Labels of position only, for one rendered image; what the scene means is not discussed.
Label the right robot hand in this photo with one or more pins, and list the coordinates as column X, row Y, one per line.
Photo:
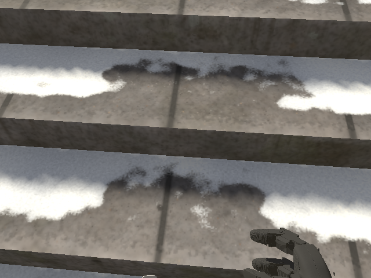
column 307, row 260

